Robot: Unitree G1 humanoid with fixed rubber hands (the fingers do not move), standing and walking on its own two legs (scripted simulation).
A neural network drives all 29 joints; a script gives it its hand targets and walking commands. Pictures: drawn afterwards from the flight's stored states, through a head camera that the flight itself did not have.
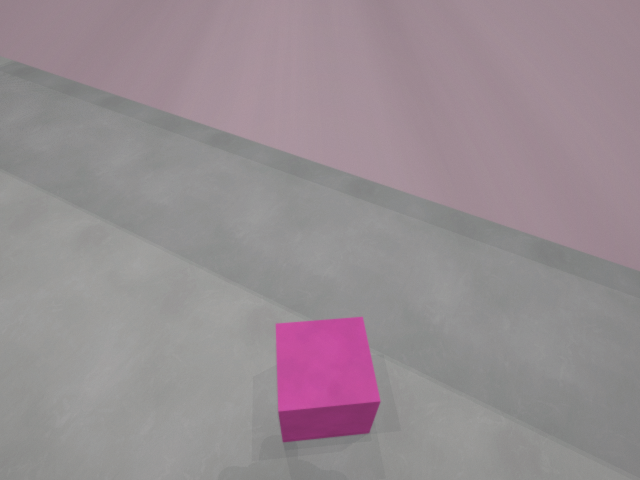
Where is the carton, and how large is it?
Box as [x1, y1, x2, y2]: [276, 317, 380, 441]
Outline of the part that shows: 362,317 276,324 278,412 283,441 365,433 369,431 380,401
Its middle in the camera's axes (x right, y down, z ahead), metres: +0.01 +0.43 +1.15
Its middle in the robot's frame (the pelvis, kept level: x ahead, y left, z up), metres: +0.54 -0.01 -0.65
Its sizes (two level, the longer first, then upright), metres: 0.260 0.250 0.252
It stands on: the floor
